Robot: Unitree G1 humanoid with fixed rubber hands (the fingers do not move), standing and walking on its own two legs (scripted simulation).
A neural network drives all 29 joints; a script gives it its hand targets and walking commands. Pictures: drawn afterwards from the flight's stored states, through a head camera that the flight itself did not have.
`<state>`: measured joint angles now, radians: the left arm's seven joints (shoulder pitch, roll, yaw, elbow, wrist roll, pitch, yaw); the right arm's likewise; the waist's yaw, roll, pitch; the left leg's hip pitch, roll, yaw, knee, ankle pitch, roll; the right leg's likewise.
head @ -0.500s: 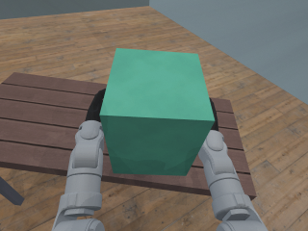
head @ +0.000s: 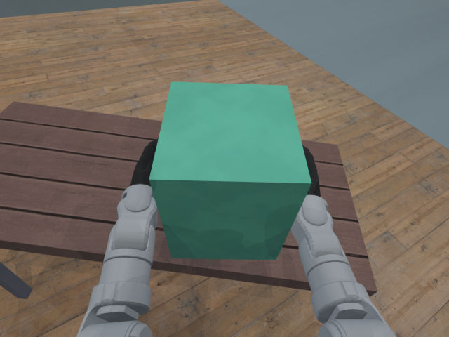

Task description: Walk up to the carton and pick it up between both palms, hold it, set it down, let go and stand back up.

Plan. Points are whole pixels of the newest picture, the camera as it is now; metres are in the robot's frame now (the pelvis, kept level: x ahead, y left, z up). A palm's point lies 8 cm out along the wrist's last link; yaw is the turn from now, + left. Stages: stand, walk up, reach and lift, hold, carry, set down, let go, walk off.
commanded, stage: set down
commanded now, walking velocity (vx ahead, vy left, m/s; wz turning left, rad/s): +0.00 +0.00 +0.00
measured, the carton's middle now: (226, 176) +0.38 +0.00 +0.10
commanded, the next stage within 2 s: none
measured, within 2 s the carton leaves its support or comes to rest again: rests again in 1.62 s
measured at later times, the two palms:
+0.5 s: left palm (156, 189) +0.38 +0.13 +0.05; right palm (307, 194) +0.37 -0.16 +0.06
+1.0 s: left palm (164, 203) +0.38 +0.12 +0.00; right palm (304, 203) +0.38 -0.17 +0.02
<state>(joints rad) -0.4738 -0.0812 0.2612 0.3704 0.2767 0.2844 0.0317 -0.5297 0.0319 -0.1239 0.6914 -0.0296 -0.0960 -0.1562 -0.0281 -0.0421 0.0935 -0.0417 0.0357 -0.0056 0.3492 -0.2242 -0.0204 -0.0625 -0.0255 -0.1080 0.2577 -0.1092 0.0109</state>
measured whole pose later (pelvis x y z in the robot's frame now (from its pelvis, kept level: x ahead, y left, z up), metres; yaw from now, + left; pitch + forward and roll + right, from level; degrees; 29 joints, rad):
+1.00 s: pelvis +0.00 -0.01 +0.00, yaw -2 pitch +12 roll -1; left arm -0.63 -0.04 0.34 1.03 0.21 -0.24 0.12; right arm -0.65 0.03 -0.37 1.02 -0.27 -0.34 -0.10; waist -0.01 0.02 -0.06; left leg -0.38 0.05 0.02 0.37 -0.20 -0.03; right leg -0.41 -0.02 -0.08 0.28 -0.08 0.00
